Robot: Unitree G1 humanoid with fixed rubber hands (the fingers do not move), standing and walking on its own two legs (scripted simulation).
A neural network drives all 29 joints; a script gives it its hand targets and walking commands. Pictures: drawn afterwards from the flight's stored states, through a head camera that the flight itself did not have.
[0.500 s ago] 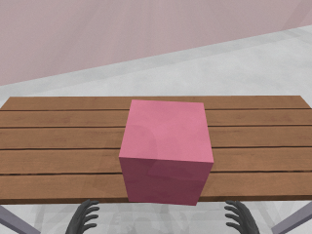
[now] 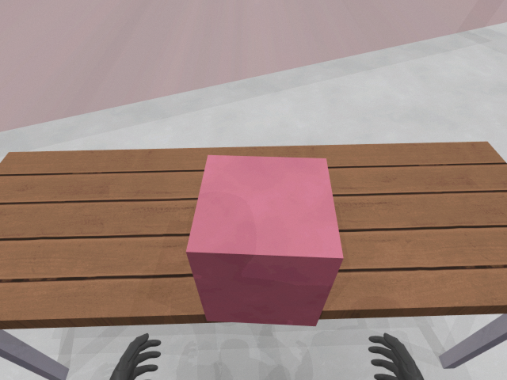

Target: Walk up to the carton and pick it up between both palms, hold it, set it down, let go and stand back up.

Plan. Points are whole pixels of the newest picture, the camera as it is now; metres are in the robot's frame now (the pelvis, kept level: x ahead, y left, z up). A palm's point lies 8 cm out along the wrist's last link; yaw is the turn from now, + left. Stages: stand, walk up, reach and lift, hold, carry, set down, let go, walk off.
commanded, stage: let go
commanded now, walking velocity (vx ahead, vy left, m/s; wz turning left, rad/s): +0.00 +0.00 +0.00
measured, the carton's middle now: (263, 243) +0.37 +0.02 -0.01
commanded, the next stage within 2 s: stand in 0.46 s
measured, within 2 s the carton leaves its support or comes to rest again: neither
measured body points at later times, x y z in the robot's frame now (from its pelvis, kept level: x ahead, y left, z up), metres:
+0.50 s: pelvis +0.00 +0.00 +0.00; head +0.00 +0.01 +0.45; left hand +0.17 +0.22 -0.09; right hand +0.16 -0.24 -0.09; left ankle +0.01 +0.13 -0.75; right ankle -0.04 -0.11 -0.75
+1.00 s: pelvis -0.02 +0.01 -0.01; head -0.04 +0.02 +0.44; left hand +0.04 +0.27 -0.13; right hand +0.04 -0.24 -0.13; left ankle +0.01 +0.13 -0.75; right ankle -0.04 -0.11 -0.75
